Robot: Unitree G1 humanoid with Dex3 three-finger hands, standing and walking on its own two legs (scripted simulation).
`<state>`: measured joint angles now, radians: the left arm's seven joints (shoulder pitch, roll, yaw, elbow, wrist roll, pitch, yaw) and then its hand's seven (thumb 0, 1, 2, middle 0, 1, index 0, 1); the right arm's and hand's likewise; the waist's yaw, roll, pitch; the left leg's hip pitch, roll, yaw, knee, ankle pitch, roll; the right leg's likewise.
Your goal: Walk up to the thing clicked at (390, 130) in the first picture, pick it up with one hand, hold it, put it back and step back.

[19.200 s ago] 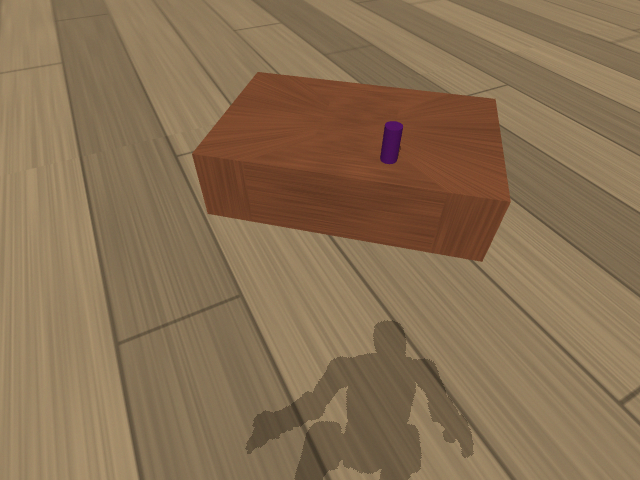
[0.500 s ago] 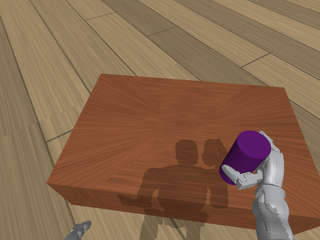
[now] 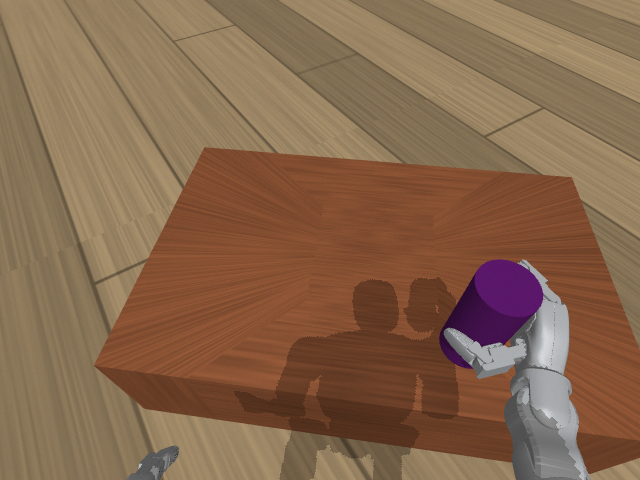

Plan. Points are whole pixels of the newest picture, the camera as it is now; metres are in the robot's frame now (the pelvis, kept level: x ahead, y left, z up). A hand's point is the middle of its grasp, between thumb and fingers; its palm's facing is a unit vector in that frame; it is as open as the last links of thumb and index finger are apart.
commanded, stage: hold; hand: right
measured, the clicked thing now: (483, 318) +0.33 -0.17 +0.04
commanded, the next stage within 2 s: crouch in 0.06 s
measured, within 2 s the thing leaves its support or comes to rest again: neither
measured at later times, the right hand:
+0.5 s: hand (482, 327) +0.34 -0.19 -0.01, palm faces +0.27 +0.96 -0.01, open 10.1 cm
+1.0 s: hand (467, 323) +0.43 -0.23 -0.16, palm faces +0.25 +0.97 +0.00, open 10.1 cm
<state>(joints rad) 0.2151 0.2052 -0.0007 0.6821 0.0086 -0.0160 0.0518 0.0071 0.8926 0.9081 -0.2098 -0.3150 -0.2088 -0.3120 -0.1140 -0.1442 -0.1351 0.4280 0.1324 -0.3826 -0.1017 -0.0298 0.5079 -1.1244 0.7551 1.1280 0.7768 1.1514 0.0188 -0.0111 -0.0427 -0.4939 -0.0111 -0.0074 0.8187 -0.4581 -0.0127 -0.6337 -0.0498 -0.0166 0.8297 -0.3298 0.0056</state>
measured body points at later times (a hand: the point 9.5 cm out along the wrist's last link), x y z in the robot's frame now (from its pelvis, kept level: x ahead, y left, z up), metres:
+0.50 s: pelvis -0.02 +0.00 -0.02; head +0.06 -0.01 +0.42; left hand +0.12 +0.25 -0.14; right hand +0.32 -0.24 -0.01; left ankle -0.03 +0.13 -0.70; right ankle +0.05 -0.12 -0.70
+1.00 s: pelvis -0.04 +0.00 -0.15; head +0.14 -0.03 +0.26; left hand +0.04 +0.26 -0.28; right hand +0.41 -0.28 -0.16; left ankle -0.03 +0.13 -0.70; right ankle +0.05 -0.12 -0.70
